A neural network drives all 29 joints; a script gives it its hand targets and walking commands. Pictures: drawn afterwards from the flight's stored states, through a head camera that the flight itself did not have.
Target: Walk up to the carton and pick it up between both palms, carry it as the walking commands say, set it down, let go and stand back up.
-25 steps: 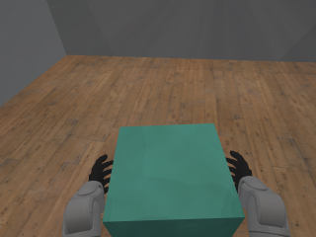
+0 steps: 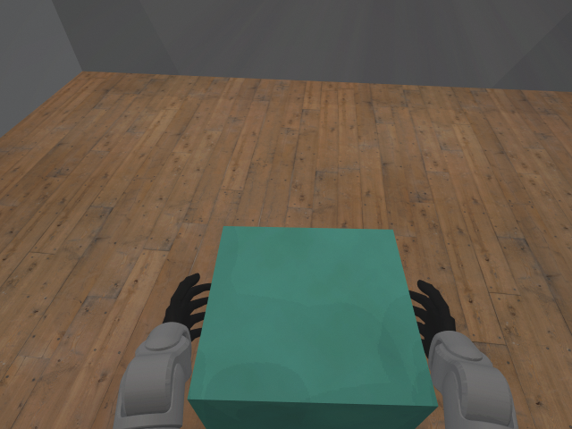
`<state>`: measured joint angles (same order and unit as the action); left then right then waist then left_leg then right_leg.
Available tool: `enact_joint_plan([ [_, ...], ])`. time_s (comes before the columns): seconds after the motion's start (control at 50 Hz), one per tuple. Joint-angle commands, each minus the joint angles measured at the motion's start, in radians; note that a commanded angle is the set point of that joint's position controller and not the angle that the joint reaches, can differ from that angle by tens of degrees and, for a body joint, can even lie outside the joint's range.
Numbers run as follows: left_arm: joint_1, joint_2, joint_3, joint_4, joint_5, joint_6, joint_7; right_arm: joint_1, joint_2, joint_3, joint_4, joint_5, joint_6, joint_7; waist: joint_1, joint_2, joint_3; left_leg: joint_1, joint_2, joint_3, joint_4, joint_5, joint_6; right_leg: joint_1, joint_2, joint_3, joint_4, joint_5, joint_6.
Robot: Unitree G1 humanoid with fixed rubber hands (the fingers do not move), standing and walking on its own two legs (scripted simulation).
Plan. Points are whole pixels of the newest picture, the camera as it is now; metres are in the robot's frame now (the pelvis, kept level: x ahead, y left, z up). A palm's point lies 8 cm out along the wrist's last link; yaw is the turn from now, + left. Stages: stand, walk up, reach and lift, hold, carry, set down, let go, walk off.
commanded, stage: carry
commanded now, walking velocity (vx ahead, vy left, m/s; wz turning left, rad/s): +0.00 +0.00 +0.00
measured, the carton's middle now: (304, 347) +0.28 +0.00 -0.06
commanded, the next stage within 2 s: none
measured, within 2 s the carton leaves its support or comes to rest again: neither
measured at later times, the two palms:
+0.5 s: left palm (158, 259) +0.36 +0.21 +0.07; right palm (393, 252) +0.36 -0.14 +0.07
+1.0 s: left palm (172, 204) +0.52 +0.23 +0.03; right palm (358, 203) +0.51 -0.12 +0.03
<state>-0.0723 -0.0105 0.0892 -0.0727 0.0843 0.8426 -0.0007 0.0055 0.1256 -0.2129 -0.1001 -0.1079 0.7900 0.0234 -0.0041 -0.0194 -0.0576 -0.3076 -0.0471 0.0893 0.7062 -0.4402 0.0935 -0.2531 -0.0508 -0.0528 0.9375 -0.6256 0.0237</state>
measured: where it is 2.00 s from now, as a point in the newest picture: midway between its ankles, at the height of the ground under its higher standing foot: (261, 408)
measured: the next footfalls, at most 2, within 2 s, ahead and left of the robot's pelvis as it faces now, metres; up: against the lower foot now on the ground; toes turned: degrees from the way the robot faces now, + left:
right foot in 0.10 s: +0.01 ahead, -0.10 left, +0.02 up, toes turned -7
right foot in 0.76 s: +0.19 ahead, -0.02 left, +0.00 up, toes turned -11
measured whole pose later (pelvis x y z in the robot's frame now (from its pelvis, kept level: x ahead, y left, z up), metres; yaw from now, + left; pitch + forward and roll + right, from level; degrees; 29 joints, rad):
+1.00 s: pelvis +0.25 +0.06 -0.01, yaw +0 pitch +1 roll -1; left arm -0.07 -0.07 0.11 -0.02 0.15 0.73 0.01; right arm -0.04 0.08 -0.22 0.00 -0.12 0.69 0.06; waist 0.02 0.00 -0.06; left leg -0.40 0.04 0.00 0.77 -0.36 0.02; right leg -0.17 -0.01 -0.20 0.69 -0.54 -0.04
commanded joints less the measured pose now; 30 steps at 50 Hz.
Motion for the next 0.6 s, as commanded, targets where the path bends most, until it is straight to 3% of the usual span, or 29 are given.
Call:
enact_joint_plan([
  [0.0, -0.349, -0.788, -0.615, -0.232, -0.245, -0.021, -0.154, -0.584, 0.641, 0.788, -0.35, 0.331, 0.036, 0.152, 0.018, 0.129, -0.223, 0.253, 0.282, -0.236, -0.195, 1.122, 0.051, -0.053, -0.001, -0.011, -0.236, 0.089, -0.008],
  [0.02, -0.279, -0.745, -0.513, -0.068, -0.167, -0.014, -0.152, -0.522, 0.604, 0.713, -0.191, 0.262, 0.041, 0.147, 0.023, 0.136, -0.283, 0.255, 0.261, -0.186, -0.161, 1.107, 0.027, 0.035, 0.001, -0.025, -0.335, 0.198, -0.016],
  [0.04, -0.208, -0.693, -0.459, 0.021, -0.116, -0.021, -0.15, -0.467, 0.55, 0.677, -0.115, 0.218, 0.031, 0.144, 0.028, 0.111, -0.356, 0.261, 0.244, -0.141, -0.099, 1.158, 0.01, 0.13, -0.004, -0.018, -0.436, 0.415, -0.033],
  [0.06, -0.17, -0.664, -0.382, 0.164, -0.046, -0.046, -0.155, -0.378, 0.514, 0.604, 0.056, 0.134, 0.013, 0.149, 0.02, 0.069, -0.412, 0.195, 0.193, -0.1, -0.036, 1.011, -0.01, 0.244, -0.063, 0.053, -0.422, 0.766, -0.076],
  [0.08, -0.165, -0.642, -0.369, 0.181, -0.014, -0.083, -0.158, -0.364, 0.517, 0.598, 0.09, 0.114, -0.016, 0.155, 0.02, -0.069, -0.435, 0.089, 0.143, -0.081, 0.012, 0.702, -0.035, 0.351, -0.148, 0.112, -0.397, 1.153, -0.122],
  [0.1, -0.264, -0.643, -0.394, 0.119, -0.029, -0.117, -0.16, -0.383, 0.537, 0.596, 0.104, 0.112, -0.04, 0.163, 0.008, -0.106, -0.41, 0.046, 0.11, -0.07, -0.003, 0.409, -0.048, 0.354, -0.212, 0.129, -0.387, 1.417, -0.155],
  [0.12, -0.352, -0.663, -0.456, 0.019, -0.06, -0.143, -0.167, -0.437, 0.58, 0.637, 0.057, 0.147, -0.065, 0.173, 0.007, -0.152, -0.345, 0.023, 0.1, -0.066, -0.069, 0.239, -0.055, 0.32, -0.228, 0.118, -0.38, 1.481, -0.168],
  [0.14, -0.413, -0.715, -0.524, -0.105, -0.115, -0.144, -0.171, -0.522, 0.652, 0.718, -0.045, 0.22, -0.058, 0.178, 0.002, -0.172, -0.255, 0.035, 0.107, -0.085, -0.19, 0.289, -0.059, 0.268, -0.201, 0.066, -0.348, 1.386, -0.154],
  [0.16, -0.446, -0.735, -0.54, -0.165, -0.138, -0.152, -0.174, -0.555, 0.676, 0.738, -0.087, 0.24, -0.065, 0.185, 0.01, -0.136, -0.215, 0.075, 0.122, -0.099, -0.218, 0.504, -0.062, 0.194, -0.153, 0.026, -0.358, 1.195, -0.12],
  [0.18, -0.456, -0.747, -0.525, -0.147, -0.15, -0.153, -0.18, -0.597, 0.666, 0.713, -0.098, 0.229, -0.073, 0.178, 0.015, -0.115, -0.196, 0.101, 0.145, -0.092, -0.186, 0.744, -0.056, 0.155, -0.113, -0.004, -0.351, 1.069, -0.094],
  [0.24, -0.398, -0.709, -0.508, 0.001, -0.137, -0.138, -0.182, -0.513, 0.596, 0.635, 0.026, 0.168, -0.064, 0.156, 0.007, 0.051, -0.248, 0.239, 0.188, -0.097, -0.133, 1.134, -0.036, 0.052, -0.071, -0.014, -0.278, 0.902, -0.085],
  [0.28, -0.367, -0.676, -0.506, 0.005, -0.133, -0.145, -0.18, -0.416, 0.571, 0.609, 0.062, 0.142, -0.069, 0.155, 0.002, 0.09, -0.308, 0.278, 0.186, -0.093, -0.115, 1.275, -0.029, 0.049, -0.037, -0.05, -0.245, 0.829, -0.084],
  [0.3, -0.391, -0.687, -0.527, -0.044, -0.15, -0.153, -0.183, -0.4, 0.592, 0.613, 0.049, 0.146, -0.073, 0.157, 0.005, 0.098, -0.309, 0.255, 0.185, -0.09, -0.109, 1.307, -0.032, 0.071, -0.03, -0.057, -0.253, 0.797, -0.092],
  [0.32, -0.39, -0.692, -0.526, -0.031, -0.151, -0.155, -0.183, -0.396, 0.591, 0.606, 0.067, 0.145, -0.074, 0.162, 0.005, 0.139, -0.316, 0.254, 0.188, -0.081, -0.115, 1.333, -0.037, 0.071, -0.025, -0.06, -0.284, 0.717, -0.091],
  [0.36, -0.444, -0.73, -0.552, -0.114, -0.181, -0.168, -0.184, -0.457, 0.639, 0.652, -0.015, 0.193, -0.09, 0.165, 0.011, 0.125, -0.326, 0.267, 0.178, -0.08, -0.079, 1.464, -0.067, 0.076, 0.01, -0.082, -0.333, 0.653, -0.106],
  [0.38, -0.412, -0.743, -0.549, -0.089, -0.178, -0.162, -0.186, -0.471, 0.629, 0.658, -0.052, 0.202, -0.09, 0.164, 0.009, 0.124, -0.311, 0.249, 0.177, -0.078, -0.088, 1.422, -0.084, 0.088, 0.011, -0.078, -0.352, 0.636, -0.11],
  [0.4, -0.458, -0.739, -0.553, -0.121, -0.186, -0.169, -0.186, -0.488, 0.626, 0.664, -0.064, 0.206, -0.094, 0.164, 0.013, 0.099, -0.309, 0.188, 0.157, -0.07, -0.073, 1.37, -0.091, 0.138, -0.001, -0.071, -0.372, 0.727, -0.124],
  [0.42, -0.416, -0.724, -0.536, -0.079, -0.174, -0.163, -0.186, -0.51, 0.605, 0.663, -0.081, 0.202, -0.096, 0.158, 0.019, 0.04, -0.3, 0.134, 0.141, -0.062, -0.07, 1.27, -0.112, 0.201, -0.009, -0.061, -0.404, 0.83, -0.128],
  [0.46, -0.416, -0.722, -0.517, -0.05, -0.177, -0.154, -0.184, -0.525, 0.588, 0.65, -0.084, 0.19, -0.087, 0.146, 0.025, -0.113, -0.285, -0.074, 0.069, -0.02, -0.082, 0.708, -0.111, 0.379, -0.1, 0.03, -0.364, 1.236, -0.181],
  [0.48, -0.415, -0.713, -0.527, -0.091, -0.183, -0.156, -0.185, -0.512, 0.595, 0.656, -0.101, 0.194, -0.088, 0.145, 0.022, -0.19, -0.247, -0.139, 0.031, -0.006, -0.157, 0.328, -0.099, 0.394, -0.143, 0.057, -0.362, 1.361, -0.197],
  [0.5, -0.46, -0.716, -0.522, -0.064, -0.174, -0.154, -0.185, -0.487, 0.587, 0.629, -0.05, 0.171, -0.082, 0.148, 0.001, -0.23, -0.21, -0.134, 0.023, -0.037, -0.278, 0.168, -0.098, 0.363, -0.15, 0.03, -0.322, 1.406, -0.202],
  [0.52, -0.395, -0.704, -0.515, -0.03, -0.161, -0.149, -0.185, -0.469, 0.583, 0.633, -0.034, 0.167, -0.081, 0.145, -0.002, -0.213, -0.166, -0.046, 0.015, -0.001, -0.415, 0.251, -0.096, 0.277, -0.121, -0.026, -0.28, 1.378, -0.165],
  [0.54, -0.377, -0.691, -0.507, -0.005, -0.159, -0.141, -0.184, -0.452, 0.58, 0.621, 0.001, 0.153, -0.071, 0.145, -0.005, -0.146, -0.191, 0.143, 0.032, -0.022, -0.447, 0.587, -0.095, 0.136, -0.068, -0.083, -0.189, 1.209, -0.13],
  [0.56, -0.33, -0.696, -0.531, -0.034, -0.17, -0.129, -0.176, -0.399, 0.579, 0.636, -0.024, 0.174, -0.056, 0.143, -0.015, 0.074, -0.205, 0.428, 0.147, -0.125, -0.354, 1.192, -0.069, -0.183, 0.001, -0.119, -0.07, 0.6, -0.1],
  [0.58, -0.316, -0.702, -0.555, -0.064, -0.182, -0.113, -0.172, -0.324, 0.601, 0.644, -0.006, 0.182, -0.041, 0.143, -0.017, 0.274, -0.191, 0.632, 0.256, -0.188, -0.246, 1.806, -0.073, -0.427, 0.089, -0.144, -0.013, 0.041, -0.08],
])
